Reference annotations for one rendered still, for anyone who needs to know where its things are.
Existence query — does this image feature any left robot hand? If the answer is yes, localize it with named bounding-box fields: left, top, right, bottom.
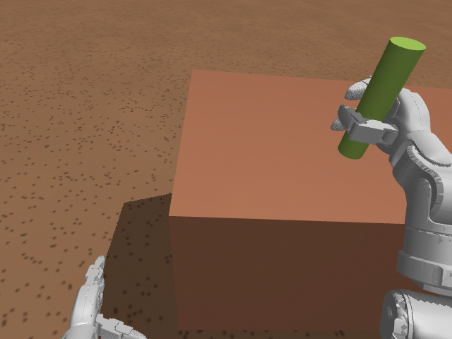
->
left=69, top=255, right=147, bottom=339

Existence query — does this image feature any can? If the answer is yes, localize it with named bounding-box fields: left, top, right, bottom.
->
left=338, top=37, right=426, bottom=160

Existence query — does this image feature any right robot arm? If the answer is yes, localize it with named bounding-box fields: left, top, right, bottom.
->
left=379, top=131, right=452, bottom=339

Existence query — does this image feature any left robot arm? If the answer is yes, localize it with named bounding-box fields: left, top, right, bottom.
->
left=61, top=325, right=98, bottom=339

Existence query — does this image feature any right robot hand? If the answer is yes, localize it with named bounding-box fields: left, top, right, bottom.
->
left=331, top=76, right=431, bottom=155

